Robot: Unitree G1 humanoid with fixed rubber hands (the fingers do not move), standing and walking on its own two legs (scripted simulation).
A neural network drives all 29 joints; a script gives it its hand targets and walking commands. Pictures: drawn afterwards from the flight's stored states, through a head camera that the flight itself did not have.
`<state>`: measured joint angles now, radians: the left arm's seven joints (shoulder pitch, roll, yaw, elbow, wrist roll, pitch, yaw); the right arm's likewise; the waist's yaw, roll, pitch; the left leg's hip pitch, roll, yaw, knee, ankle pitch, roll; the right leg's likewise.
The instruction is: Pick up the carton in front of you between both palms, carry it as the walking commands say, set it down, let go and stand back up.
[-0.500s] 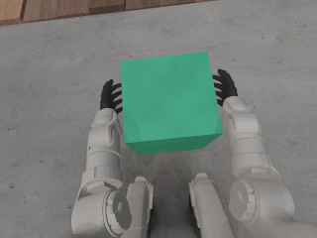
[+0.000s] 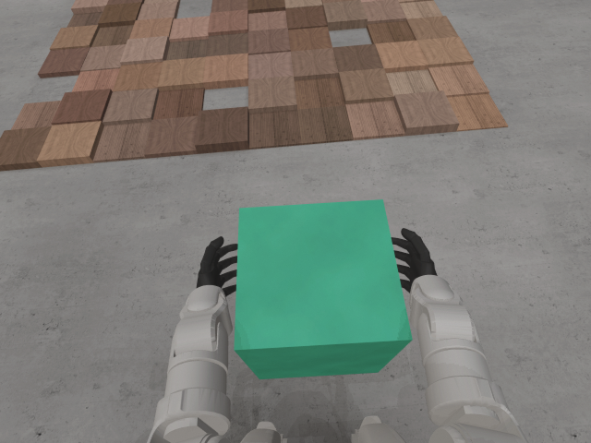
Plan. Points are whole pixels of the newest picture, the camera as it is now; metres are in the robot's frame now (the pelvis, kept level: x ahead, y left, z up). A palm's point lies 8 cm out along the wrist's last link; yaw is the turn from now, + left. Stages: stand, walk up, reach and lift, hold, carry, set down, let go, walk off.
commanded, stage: reach and lift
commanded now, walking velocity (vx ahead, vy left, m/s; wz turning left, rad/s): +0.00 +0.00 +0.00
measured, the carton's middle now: (315, 298) +0.35 +0.00 -0.09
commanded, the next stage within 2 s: hold in 1.30 s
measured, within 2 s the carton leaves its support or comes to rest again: neither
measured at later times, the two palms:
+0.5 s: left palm (186, 282) +0.31 +0.15 +0.08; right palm (445, 276) +0.30 -0.15 +0.08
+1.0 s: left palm (186, 271) +0.32 +0.15 +0.09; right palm (447, 263) +0.31 -0.15 +0.09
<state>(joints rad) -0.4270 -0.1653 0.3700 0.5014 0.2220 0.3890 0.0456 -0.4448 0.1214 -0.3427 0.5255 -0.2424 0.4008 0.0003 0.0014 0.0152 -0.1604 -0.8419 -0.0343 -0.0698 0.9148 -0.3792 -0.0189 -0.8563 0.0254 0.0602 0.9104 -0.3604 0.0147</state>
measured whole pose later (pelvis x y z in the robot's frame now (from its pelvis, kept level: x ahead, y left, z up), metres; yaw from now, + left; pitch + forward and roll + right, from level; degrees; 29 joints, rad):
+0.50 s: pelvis +0.01 +0.00 +0.05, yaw +0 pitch -4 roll +0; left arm -0.34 -0.17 0.33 0.42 0.31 0.60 -0.01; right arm -0.33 0.17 -0.32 0.40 -0.31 0.61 0.02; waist -0.01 0.01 -0.01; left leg -0.19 -0.02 -0.07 0.50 -0.24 -0.01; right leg -0.20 0.01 0.06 0.49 -0.22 0.01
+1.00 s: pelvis +0.02 +0.00 +0.06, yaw +0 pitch -5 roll +0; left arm -0.30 -0.16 0.27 0.32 0.30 0.64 -0.02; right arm -0.28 0.16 -0.25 0.30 -0.29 0.66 0.01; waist 0.00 0.01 0.03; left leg -0.11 -0.01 -0.08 0.40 -0.21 -0.01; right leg -0.12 0.01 0.06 0.39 -0.19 0.01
